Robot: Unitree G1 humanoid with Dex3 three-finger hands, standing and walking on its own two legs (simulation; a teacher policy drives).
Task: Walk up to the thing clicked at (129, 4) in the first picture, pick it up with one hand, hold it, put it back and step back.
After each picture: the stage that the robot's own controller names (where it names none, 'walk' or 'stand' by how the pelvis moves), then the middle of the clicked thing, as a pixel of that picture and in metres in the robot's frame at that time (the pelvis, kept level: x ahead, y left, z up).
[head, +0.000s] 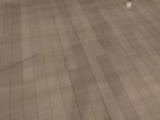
stand; (129, 3) +2.16 -0.69 -0.72
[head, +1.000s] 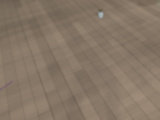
walk; (100, 13) +2.12 -0.12 -0.68
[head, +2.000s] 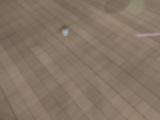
walk; (64, 30) +1.51 +0.27 -0.71
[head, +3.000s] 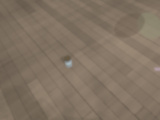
walk; (68, 61) +1.05 +0.27 -0.71
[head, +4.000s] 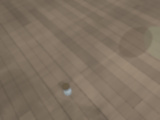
walk; (66, 89) +0.71 +0.25 -0.72
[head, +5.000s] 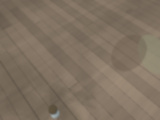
stand; (54, 111) +0.45 +0.27 -0.71
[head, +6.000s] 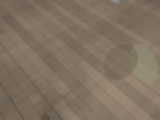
stand; out of the picture +0.43 +0.26 -0.72
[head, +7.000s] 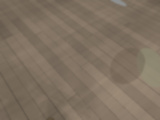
walk; out of the picture +0.43 +0.25 -0.73
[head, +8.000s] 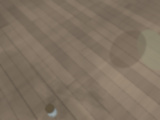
walk; (51, 110) +0.43 +0.32 -0.69
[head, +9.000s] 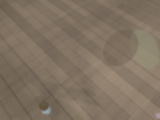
walk; (45, 108) +0.46 +0.30 -0.67
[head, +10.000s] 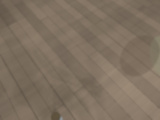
stand; (56, 118) +0.36 +0.24 -0.69
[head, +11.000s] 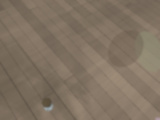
stand; (47, 104) +0.45 +0.22 -0.70
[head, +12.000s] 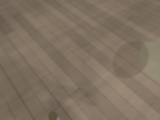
stand; (54, 118) +0.43 +0.26 -0.70
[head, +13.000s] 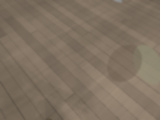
stand; out of the picture +0.40 +0.26 -0.72
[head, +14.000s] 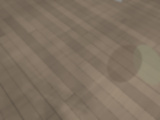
stand; out of the picture +0.38 +0.26 -0.72
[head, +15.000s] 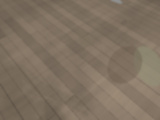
stand; out of the picture +0.38 +0.26 -0.72
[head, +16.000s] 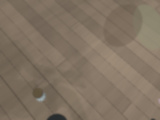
go down; (39, 94) +0.41 +0.28 -0.59
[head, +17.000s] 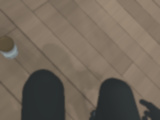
go down; (8, 48) +0.43 +0.35 -0.30
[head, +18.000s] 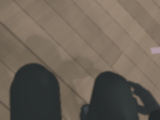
close in; out of the picture +0.41 +0.38 -0.26
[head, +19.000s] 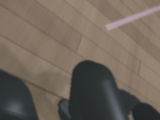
close; out of the picture +0.36 +0.40 -0.21
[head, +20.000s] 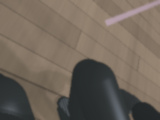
lift; out of the picture +0.34 +0.39 -0.21
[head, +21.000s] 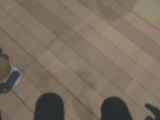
lift; (3, 72) +0.33 +0.26 -0.01
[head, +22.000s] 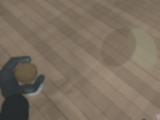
hold; (29, 80) +0.34 +0.20 +0.01
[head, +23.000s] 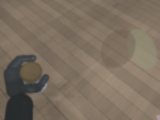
hold; (34, 78) +0.34 +0.18 +0.01
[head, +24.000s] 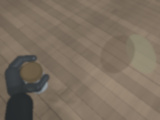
hold; (35, 78) +0.35 +0.18 +0.02
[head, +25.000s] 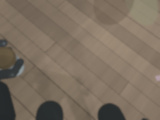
crouch; (9, 63) +0.39 +0.26 -0.06
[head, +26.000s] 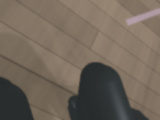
lower; out of the picture +0.38 +0.39 -0.19
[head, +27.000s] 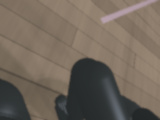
lower; out of the picture +0.36 +0.40 -0.22
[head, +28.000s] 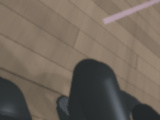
lower; out of the picture +0.35 +0.41 -0.21
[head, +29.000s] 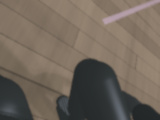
lower; out of the picture +0.35 +0.41 -0.21
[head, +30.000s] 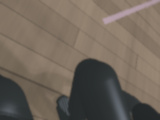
lower; out of the picture +0.34 +0.41 -0.21
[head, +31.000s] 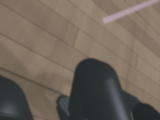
open; out of the picture +0.34 +0.41 -0.21
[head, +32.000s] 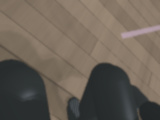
stand; out of the picture +0.37 +0.39 -0.23
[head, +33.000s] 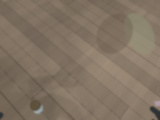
stand; (36, 107) +0.39 +0.29 -0.59
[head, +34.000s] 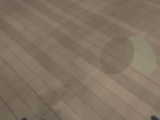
stand; out of the picture +0.39 +0.29 -0.67
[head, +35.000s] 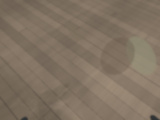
stand; out of the picture +0.38 +0.29 -0.67
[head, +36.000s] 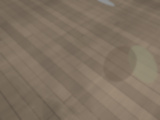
stand; out of the picture +0.39 +0.27 -0.72
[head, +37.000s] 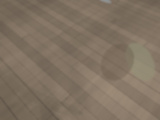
stand; out of the picture +0.37 +0.28 -0.72
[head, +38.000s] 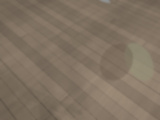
stand; out of the picture +0.37 +0.28 -0.73
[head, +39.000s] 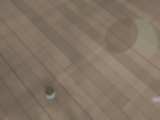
walk; (50, 93) +0.52 +0.21 -0.71
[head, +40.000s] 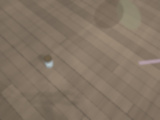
walk; (48, 61) +0.81 +0.29 -0.70
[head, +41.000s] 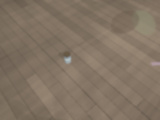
stand; (67, 57) +1.05 +0.23 -0.70
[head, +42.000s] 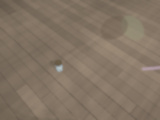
stand; (58, 65) +0.98 +0.25 -0.72
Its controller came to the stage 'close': yes
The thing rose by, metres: 0.72
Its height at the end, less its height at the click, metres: +0.00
